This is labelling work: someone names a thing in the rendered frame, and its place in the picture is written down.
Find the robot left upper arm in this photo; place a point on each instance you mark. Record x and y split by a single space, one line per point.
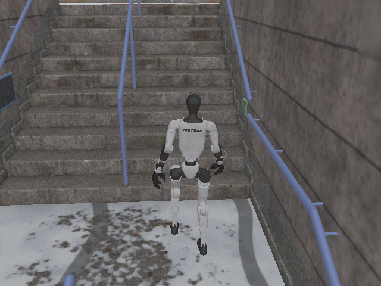
174 124

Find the right robot foot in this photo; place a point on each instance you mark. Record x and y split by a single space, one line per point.
203 250

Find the robot left forearm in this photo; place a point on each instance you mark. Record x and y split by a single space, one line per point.
161 161

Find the robot right hand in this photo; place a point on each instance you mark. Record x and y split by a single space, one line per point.
215 165

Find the robot right upper arm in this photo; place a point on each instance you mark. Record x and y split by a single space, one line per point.
213 136

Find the robot left hand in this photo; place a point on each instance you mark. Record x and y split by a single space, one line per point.
155 179

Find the robot left thigh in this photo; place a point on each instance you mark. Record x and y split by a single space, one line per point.
175 176

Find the robot right forearm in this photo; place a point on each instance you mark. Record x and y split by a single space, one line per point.
219 157

